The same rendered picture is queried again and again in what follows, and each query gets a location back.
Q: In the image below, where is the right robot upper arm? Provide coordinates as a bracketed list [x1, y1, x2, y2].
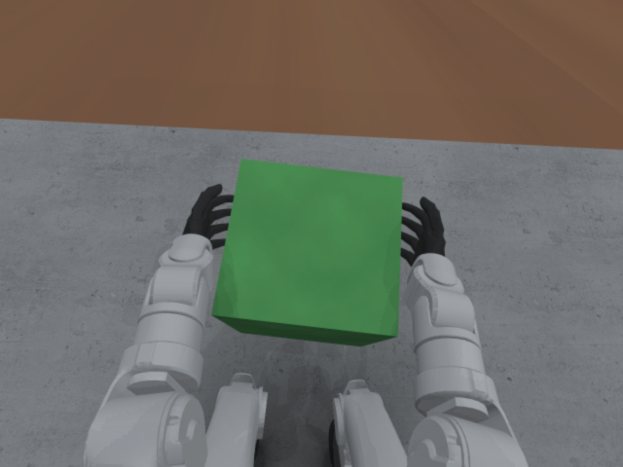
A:
[407, 413, 528, 467]

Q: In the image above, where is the left robot thigh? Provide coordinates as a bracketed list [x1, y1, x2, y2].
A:
[204, 381, 268, 467]

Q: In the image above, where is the left robot upper arm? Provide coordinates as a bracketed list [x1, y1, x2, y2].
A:
[86, 391, 208, 467]

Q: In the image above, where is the robot right forearm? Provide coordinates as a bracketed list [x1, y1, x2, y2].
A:
[403, 253, 529, 467]

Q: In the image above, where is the carton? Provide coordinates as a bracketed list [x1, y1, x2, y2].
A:
[211, 159, 403, 346]

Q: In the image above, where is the robot left forearm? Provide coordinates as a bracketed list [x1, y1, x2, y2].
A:
[84, 233, 214, 467]

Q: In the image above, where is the robot left hand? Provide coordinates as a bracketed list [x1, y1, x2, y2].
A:
[182, 184, 234, 250]

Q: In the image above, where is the robot right hand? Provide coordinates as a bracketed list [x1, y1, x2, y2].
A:
[400, 197, 446, 267]

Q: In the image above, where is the robot thigh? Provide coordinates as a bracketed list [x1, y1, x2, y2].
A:
[204, 381, 268, 467]
[333, 388, 407, 467]

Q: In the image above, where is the right robot thigh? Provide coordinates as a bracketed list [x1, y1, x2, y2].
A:
[333, 388, 407, 467]

